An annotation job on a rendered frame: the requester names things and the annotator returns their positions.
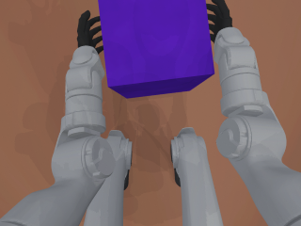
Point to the robot left hand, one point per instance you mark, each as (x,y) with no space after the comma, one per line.
(85,35)

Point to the robot right forearm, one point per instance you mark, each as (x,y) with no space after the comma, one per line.
(239,77)

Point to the left robot upper arm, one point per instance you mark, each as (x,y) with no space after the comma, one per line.
(80,168)

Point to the robot right thigh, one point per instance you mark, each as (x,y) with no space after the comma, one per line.
(199,202)

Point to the right robot upper arm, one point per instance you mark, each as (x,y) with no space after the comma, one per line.
(255,147)

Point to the robot right hand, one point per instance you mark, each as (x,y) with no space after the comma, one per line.
(221,17)

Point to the left robot shin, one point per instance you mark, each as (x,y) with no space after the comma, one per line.
(117,133)

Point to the robot left forearm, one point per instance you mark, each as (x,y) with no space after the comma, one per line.
(83,97)

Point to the carton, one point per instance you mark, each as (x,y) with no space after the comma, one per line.
(154,47)

